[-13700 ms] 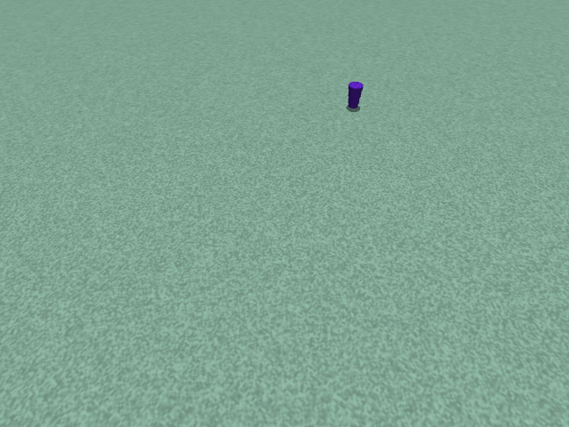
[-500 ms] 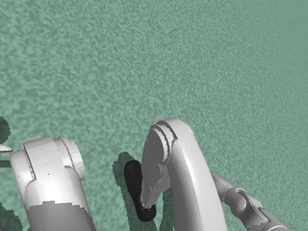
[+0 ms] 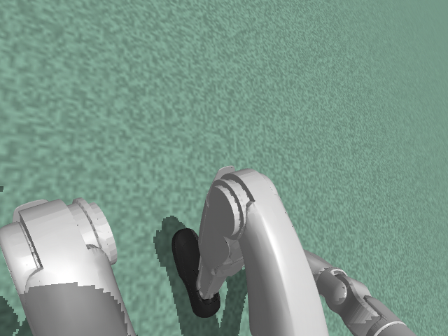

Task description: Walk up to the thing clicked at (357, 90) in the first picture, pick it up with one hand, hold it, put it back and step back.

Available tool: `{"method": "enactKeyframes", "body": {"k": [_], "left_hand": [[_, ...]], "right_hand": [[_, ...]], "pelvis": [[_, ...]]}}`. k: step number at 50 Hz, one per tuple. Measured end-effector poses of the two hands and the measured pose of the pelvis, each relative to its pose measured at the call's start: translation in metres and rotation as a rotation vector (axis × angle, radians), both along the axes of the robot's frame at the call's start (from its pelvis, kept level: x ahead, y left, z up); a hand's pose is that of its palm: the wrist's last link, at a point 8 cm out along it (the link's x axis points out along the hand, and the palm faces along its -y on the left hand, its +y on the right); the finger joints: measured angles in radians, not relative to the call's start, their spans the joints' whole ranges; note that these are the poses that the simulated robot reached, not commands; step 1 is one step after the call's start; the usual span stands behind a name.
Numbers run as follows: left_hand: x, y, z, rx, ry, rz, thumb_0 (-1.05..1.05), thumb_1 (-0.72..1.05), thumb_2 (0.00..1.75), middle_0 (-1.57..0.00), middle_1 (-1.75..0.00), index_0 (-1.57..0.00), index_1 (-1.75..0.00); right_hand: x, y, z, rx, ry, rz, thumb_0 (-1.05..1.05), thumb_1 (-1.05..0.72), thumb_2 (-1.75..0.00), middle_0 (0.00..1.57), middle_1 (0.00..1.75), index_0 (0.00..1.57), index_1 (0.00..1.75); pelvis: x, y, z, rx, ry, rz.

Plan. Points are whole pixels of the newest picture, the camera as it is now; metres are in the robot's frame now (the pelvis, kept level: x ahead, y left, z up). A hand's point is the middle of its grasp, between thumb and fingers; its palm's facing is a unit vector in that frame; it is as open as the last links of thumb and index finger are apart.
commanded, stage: close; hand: left
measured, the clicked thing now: out of the picture +0.42 +0.30 -0.20
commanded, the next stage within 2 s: settle in 0.26 s
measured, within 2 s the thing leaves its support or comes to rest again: leaves its support in 0.66 s
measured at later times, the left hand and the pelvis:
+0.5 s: hand out of the picture +0.42 +0.30 -0.17, palm faces +0.44 -0.90 +0.00, open 11.6 cm; pelvis +0.00 +0.00 +0.00, yaw +0 degrees
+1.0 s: hand out of the picture +0.40 +0.33 -0.09, palm faces +0.42 -0.91 -0.03, open 11.7 cm; pelvis +0.00 -0.01 +0.02, yaw +3 degrees
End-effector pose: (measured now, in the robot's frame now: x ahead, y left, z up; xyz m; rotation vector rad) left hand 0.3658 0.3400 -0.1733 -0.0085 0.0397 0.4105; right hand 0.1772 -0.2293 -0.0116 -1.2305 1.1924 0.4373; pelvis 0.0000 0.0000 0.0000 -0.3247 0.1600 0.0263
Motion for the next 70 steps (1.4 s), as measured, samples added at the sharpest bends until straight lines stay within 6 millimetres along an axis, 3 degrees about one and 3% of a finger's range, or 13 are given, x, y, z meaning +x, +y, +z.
{"method": "enactKeyframes", "body": {"k": [12,28,35,40,54,70], "left_hand": [[0.006,0.001,0.001,-0.003,0.011,0.042,0.02,-0.11,0.58,-0.62,-0.7,-0.5,-0.69],[0.014,0.004,0.001,0.0,0.006,0.038,0.03,-0.38,0.87,-0.66,-0.94,-0.54,-0.92],[0.009,0.007,0.007,0.0,-0.005,0.045,0.04,-0.43,0.93,-0.67,-0.97,-0.54,-0.96],[0.003,0.014,0.026,0.019,-0.024,0.038,0.04,-0.45,0.96,-0.67,-0.99,-0.54,-0.97],[-0.017,0.035,0.107,0.059,-0.039,0.006,0.04,-0.48,0.99,-0.69,-0.97,-0.56,-0.96],[-0.026,0.032,0.158,0.058,0.021,0.003,0.04,-0.49,1.0,-0.7,-0.95,-0.57,-0.94]], "right_hand": [[-0.007,-0.005,0.003,-0.015,0.012,-0.017,0.0,-0.87,-0.89,0.2,0.3,0.2,0.3],[-0.016,-0.009,0.001,-0.025,0.038,-0.06,0.0,-0.9,-0.9,0.2,0.3,0.2,0.3],[-0.013,-0.011,0.0,-0.012,0.033,-0.089,0.0,-0.91,-0.9,0.2,0.3,0.2,0.3],[-0.006,-0.011,0.001,0.014,0.012,-0.114,0.0,-0.91,-0.9,0.21,0.3,0.2,0.3],[0.021,-0.009,-0.004,0.18,-0.104,-0.231,0.0,-0.9,-0.9,0.2,0.3,0.2,0.3],[0.022,-0.01,-0.026,0.308,-0.09,-0.426,0.0,-0.89,-0.89,0.2,0.3,0.2,0.3]], "pelvis": [[-0.002,0.0,0.002,0.001,0.002,-0.005],[0.0,0.0,0.002,-0.001,0.01,-0.005],[0.002,-0.002,0.004,0.006,0.028,0.001],[0.003,-0.003,0.009,0.014,0.056,0.011],[0.006,-0.008,0.026,0.055,0.164,0.049],[0.02,-0.015,0.048,0.115,0.306,0.088]]}}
